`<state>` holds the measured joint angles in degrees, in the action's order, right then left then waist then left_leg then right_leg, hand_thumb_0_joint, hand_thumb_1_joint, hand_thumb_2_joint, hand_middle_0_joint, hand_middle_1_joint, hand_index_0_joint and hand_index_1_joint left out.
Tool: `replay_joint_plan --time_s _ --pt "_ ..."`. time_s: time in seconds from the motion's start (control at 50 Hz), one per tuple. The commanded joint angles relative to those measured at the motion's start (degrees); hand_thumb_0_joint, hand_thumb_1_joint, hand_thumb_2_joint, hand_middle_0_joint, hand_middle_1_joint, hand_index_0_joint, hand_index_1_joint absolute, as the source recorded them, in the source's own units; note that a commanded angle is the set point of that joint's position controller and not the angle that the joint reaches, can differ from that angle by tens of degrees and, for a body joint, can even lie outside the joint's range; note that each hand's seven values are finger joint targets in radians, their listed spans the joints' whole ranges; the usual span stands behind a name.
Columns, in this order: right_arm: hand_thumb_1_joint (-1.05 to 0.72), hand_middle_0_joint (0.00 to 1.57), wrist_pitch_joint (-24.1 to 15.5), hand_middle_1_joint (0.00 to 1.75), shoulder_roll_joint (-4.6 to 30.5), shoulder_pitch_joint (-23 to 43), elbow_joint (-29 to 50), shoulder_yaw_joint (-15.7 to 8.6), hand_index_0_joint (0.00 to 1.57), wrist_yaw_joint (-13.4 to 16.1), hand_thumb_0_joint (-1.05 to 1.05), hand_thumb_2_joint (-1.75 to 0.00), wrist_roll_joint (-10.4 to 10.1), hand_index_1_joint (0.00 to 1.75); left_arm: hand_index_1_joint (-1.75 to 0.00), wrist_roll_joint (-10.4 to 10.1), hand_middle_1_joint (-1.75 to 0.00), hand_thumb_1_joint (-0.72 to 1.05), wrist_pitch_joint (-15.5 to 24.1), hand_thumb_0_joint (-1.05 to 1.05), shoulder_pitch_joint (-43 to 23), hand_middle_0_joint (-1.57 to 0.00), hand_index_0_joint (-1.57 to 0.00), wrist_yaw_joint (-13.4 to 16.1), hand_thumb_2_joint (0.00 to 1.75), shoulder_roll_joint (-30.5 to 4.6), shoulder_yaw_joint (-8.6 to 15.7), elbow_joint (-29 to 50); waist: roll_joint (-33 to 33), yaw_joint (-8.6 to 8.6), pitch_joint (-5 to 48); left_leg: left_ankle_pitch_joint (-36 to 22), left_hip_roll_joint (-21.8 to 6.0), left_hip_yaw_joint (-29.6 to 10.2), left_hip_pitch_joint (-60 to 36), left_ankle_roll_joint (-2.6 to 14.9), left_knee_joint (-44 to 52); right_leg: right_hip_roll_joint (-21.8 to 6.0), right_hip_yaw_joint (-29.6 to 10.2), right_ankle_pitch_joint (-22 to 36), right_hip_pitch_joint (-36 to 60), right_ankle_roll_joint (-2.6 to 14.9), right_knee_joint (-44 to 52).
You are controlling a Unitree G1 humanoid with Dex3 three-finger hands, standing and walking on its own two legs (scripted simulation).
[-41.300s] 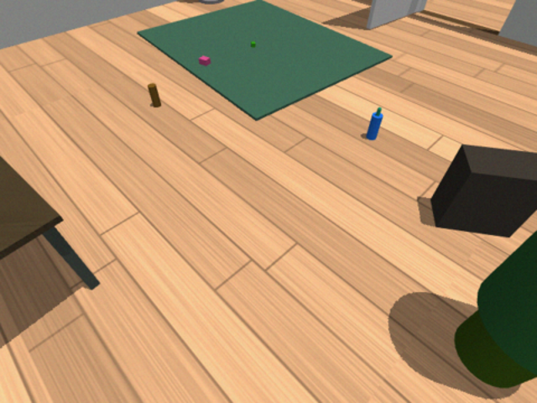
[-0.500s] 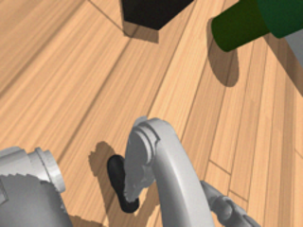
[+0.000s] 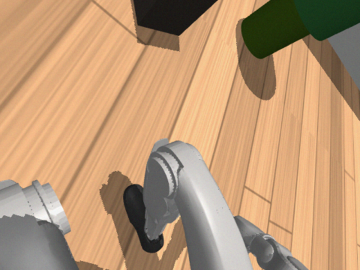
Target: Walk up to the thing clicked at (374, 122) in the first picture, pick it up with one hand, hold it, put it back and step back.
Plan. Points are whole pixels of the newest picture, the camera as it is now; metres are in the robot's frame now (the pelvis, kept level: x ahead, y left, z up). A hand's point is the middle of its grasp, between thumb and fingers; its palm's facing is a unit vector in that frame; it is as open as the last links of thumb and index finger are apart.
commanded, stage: withdraw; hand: left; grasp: from the side
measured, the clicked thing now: out of the picture +0.48 +0.28 -0.20
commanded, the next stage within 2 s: rise in 0.28 s
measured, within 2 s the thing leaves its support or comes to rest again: rests again in 0.18 s
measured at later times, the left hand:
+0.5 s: hand out of the picture +0.50 +0.38 -0.12, palm faces +0.33 -0.93 -0.15, open 17.5 cm
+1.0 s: hand out of the picture +0.35 +0.40 -0.01, palm faces +0.29 -0.83 -0.48, open 16.8 cm
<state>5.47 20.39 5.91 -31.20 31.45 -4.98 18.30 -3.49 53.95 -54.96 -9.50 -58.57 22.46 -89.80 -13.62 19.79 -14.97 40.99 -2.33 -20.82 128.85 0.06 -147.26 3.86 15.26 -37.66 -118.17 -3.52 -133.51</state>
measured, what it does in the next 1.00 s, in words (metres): rises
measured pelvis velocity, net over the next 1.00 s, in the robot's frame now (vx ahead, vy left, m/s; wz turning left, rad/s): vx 0.01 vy -0.01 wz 0.14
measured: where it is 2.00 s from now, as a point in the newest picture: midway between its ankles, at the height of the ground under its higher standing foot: (106, 255)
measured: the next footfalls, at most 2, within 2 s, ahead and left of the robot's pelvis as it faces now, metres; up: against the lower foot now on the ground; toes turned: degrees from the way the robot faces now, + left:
none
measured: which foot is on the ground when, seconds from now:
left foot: down 0.00-1.00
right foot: down 0.00-1.00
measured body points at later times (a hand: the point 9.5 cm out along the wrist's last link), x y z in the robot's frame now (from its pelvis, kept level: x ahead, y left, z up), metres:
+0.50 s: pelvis +0.00 +0.00 +0.01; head +0.26 +0.16 +0.34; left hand +0.48 +0.43 -0.11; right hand +0.12 -0.25 -0.05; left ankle +0.07 +0.12 -0.28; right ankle +0.13 -0.12 -0.28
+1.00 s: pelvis +0.01 -0.01 +0.08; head +0.21 +0.09 +0.47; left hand +0.34 +0.44 +0.02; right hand +0.16 -0.24 -0.04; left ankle +0.07 +0.12 -0.28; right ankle +0.13 -0.12 -0.28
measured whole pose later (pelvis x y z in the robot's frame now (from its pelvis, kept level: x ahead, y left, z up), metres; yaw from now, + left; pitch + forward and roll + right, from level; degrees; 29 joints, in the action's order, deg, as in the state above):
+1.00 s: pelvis +0.01 -0.01 +0.08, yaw +8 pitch +33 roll -9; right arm 14.1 15.3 -7.3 -31.1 5.0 -3.5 -0.2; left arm 5.9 5.1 -24.7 -1.6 -38.5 22.9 -37.9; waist 0.2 6.8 5.4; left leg 38.5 -4.3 -6.1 123.2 1.9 -127.6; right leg 1.4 4.4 -38.0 -118.0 -2.3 -122.3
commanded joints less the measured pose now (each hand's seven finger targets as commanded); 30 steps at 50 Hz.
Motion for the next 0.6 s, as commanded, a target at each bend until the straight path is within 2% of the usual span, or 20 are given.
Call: replay_joint_plan --time_s 0.0,0.02,0.06,0.16,0.18,0.24,0.28,0.32,0.34,0.36,0.38,0.4,0.42,0.46,0.48,0.52,0.54,0.56,0.58 --pt "-0.89 0.2 0.48 0.3 21.04 -4.04 -0.11 -6.57 0.2 1.25 0.0 -0.9 0.04 0.3 -0.04 -1.53 -0.05 -0.52 4.05 0.0 -16.21 -0.08 -0.08 0.4 0.04 -6.98 2.08 10.82 34.27 7.56 31.93 -8.81 -3.22 3.39 -27.02 -0.66 17.31 2.69 3.61 12.66 14.83 3.84 10.28" --pt "-0.88 0.2 0.6 0.3 21.12 -4.79 -0.36 -6.6 0.2 1.28 0.0 -0.9 0.08 0.3 -0.04 -1.52 -0.05 -0.5 4.0 0.0 -16.2 -0.07 -0.07 0.13 0.06 -7.08 2.43 11.66 35.55 7.86 32.79 -10.45 -3.48 2.84 -29.09 -0.97 17.88 2.54 3.84 13.76 14.89 3.76 9.83" --pt "-0.88 0.2 0.77 0.3 20.86 -4.29 -0.43 -6.69 0.2 1.47 0.0 -0.9 -0.09 0.3 -0.04 -1.17 -0.05 -0.51 3.67 0.0 -16.88 -0.06 -0.07 0.15 0.06 -10.71 4.01 14.25 37.36 6.19 33.88 -11.29 -3.69 3.46 -29.67 -0.98 17.79 2.51 3.28 13.86 14.96 3.88 9.67" --pt "-0.9 0.2 2.06 0.3 20.78 -6.11 -0.35 -7.64 0.2 2.06 0.0 -0.9 -0.65 0.3 -0.02 0.13 -0.03 -0.57 1.6 0.0 -19.54 -0.06 -0.07 -0.21 0.02 -19.97 9.11 22.05 43.97 3.71 38.92 -14.74 -4.15 4.56 -33.35 -1.41 18.65 2.25 2.27 14.83 15.15 4.27 8.9" --pt "-0.89 0.2 2.33 0.3 20.35 -6.89 -0.65 -7.71 0.2 2.16 0.0 -0.9 -0.76 0.3 -0.03 0.31 -0.03 -0.56 0.47 0.0 -17.78 -0.06 -0.06 -0.5 0.04 -19.69 9.16 20.97 44.16 3.77 39.58 -16.58 -4.29 4.93 -34.21 -1.38 18.4 2.27 1.95 16.07 15.86 4.21 8.93" --pt "-0.89 0.2 3.12 0.3 19.96 -7.94 -0.31 -8.21 0.2 2.7 0.0 -0.9 -1.5 0.3 -0.03 1.3 -0.04 -0.59 -2.72 0.0 -16.41 -0.06 -0.06 -1.61 0.03 -20.51 9.6 19.97 42.65 4.01 39.18 -17.16 -4.47 5.4 -32.92 -1.2 18.77 2.15 1.74 16.4 15.64 4.23 9.21" --pt "-0.89 0.2 3.7 0.3 19.82 -8.96 -0.2 -8.4 0.2 2.98 0.0 -0.9 -2.2 0.3 -0.04 1.69 -0.05 -0.61 -5.34 0.0 -15.57 -0.07 -0.08 -2.72 0.03 -18.57 7.81 16.37 40.12 5.13 36.18 -14.88 -4.37 5.31 -29.13 -0.85 19.36 2.13 2.11 15.15 15.05 4.26 9.43" --pt "-0.88 0.2 3.99 0.3 20.2 -8.91 1.28 -8.63 0.2 3.26 0.0 -0.89 -2.78 0.3 -0.05 1.37 -0.06 -0.61 -7.74 0.0 -13.47 -0.06 -0.07 -3.62 0.03 -16.57 7.2 11.86 35.02 5.95 34.3 -13.28 -4.36 4.88 -26.55 -0.32 19.3 2.23 2.63 14.06 14.99 4.01 10.17" --pt "-0.87 0.2 3.97 0.3 20.03 -8.87 1.42 -8.67 0.2 3.31 0.0 -0.89 -2.98 0.3 -0.05 1.09 -0.07 -0.61 -8.49 0.0 -13.6 -0.05 -0.07 -4.34 0.03 -15.58 6.42 11.57 33.73 6.05 33.6 -12.72 -4.3 4.94 -25.76 -0.04 18.93 2.23 2.53 13.87 14.72 3.9 10.52" --pt "-0.87 0.2 4.01 0.3 20.34 -9.07 1.68 -8.88 0.2 3.46 0.0 -0.89 -3.19 0.3 -0.05 0.94 -0.07 -0.61 -8.94 0.0 -14.23 -0.05 -0.07 -5.07 0.03 -14.98 5.66 11.0 32.07 6.87 33.17 -11.5 -4.12 4.73 -24.24 0.35 18.71 2.34 2.78 13.24 14.74 3.78 10.73" --pt "-0.81 0.2 3.79 0.3 20.03 -8.39 2.03 -8.89 0.2 3.42 0.0 -0.89 -3.42 0.3 -0.01 0.87 -0.01 -0.53 -9.11 0.0 -14.99 -0.04 -0.04 -5.71 0.07 -14.05 4.56 11.68 31.28 6.86 32.4 -9.68 -3.91 4.89 -22.64 0.57 18.74 2.24 2.68 11.95 14.06 3.89 10.91" --pt "-0.89 0.2 4.95 0.3 18.13 -10.63 0.26 -10.49 0.2 3.08 0.0 -0.91 -4.6 0.3 -0.06 8.08 -0.06 -0.52 -13.79 0.0 -11.48 -0.07 -0.06 -2.29 0.07 -20.15 6.99 4.43 34.25 3.49 35.02 -11.47 -3.93 6.04 -27.09 -0.11 21.42 1.79 1.4 11.41 13.21 4.11 12.16" --pt "-0.89 0.2 5.61 0.3 18.26 -10.72 1.34 -10.36 0.2 2.98 0.0 -0.91 -4.89 0.3 -0.07 7.52 -0.07 -0.52 -15.59 0.0 -13.63 -0.06 -0.06 -0.69 0.08 -19.19 6.81 7.11 33.81 4.11 35.93 -12.38 -4.24 5.99 -27.04 0.0 20.87 1.97 1.48 11.83 13.19 4.08 12.48" --pt "-0.89 0.2 6.44 0.3 19.32 -11.95 1.93 -11.2 0.2 2.93 0.0 -0.91 -5.58 0.3 -0.08 8.72 -0.08 -0.52 -17.75 0.0 -16.41 -0.07 -0.06 0.46 0.08 -22.11 7.66 10.09 34.75 4.31 37.68 -12.0 -4.28 6.01 -27.87 0.16 21.03 1.76 1.39 11.63 12.94 4.12 12.2" --pt "-0.9 0.2 6.99 0.3 18.5 -12.13 2.27 -11.19 0.2 2.85 0.0 -0.91 -5.78 0.3 -0.07 9.41 -0.07 -0.53 -19.36 0.0 -16.96 -0.07 -0.07 1.14 0.08 -23.59 8.76 12.03 35.57 3.37 39.3 -13.28 -4.18 6.73 -28.47 0.31 21.03 1.68 1.05 12.43 14.02 4.08 12.39" --pt "-0.92 0.2 7.98 0.3 18.85 -13.39 2.73 -12.71 0.2 2.87 0.0 -0.92 -6.61 0.3 -0.08 11.12 -0.08 -0.54 -22.43 0.0 -19.92 -0.08 -0.08 3.17 0.07 -32.05 12.9 19.24 39.55 0.33 45.25 -15.74 -4.1 8.15 -30.09 0.48 20.97 1.62 -0.19 13.72 15.86 4.16 11.76" --pt "-0.92 0.2 8.32 0.3 18.48 -13.88 2.71 -13.3 0.2 2.83 0.0 -0.92 -6.85 0.3 -0.08 12.06 -0.08 -0.54 -23.95 0.0 -21.59 -0.08 -0.08 3.72 0.08 -34.6 14.34 23.36 43.32 -0.63 48.69 -17.73 -4.18 8.51 -33.21 0.33 21.02 1.47 -0.62 14.58 15.58 4.25 11.09" --pt "-0.93 0.2 8.87 0.3 18.47 -15.04 3.18 -14.21 0.2 2.8 0.0 -0.92 -7.15 0.3 -0.08 12.57 -0.07 -0.55 -25.56 0.0 -20.9 -0.09 -0.08 4.61 0.08 -37.17 16.76 27.72 47.63 -2.7 53.07 -21.41 -4.25 8.89 -37.74 -0.15 21.85 1.3 -1.3 16.14 16.01 4.43 10.78" --pt "-0.9 0.2 9.35 0.3 17.84 -15.43 3.78 -14.82 0.2 2.66 0.0 -0.9 -7.52 0.3 -0.09 13.05 -0.09 -0.47 -27.18 0.0 -19.11 -0.08 -0.08 5.13 0.16 -37.36 17.35 29.25 50.23 -3.75 54.7 -23.29 -4.26 9.1 -40.06 -0.43 22.42 1.28 -1.8 16.46 15.11 4.59 10.37"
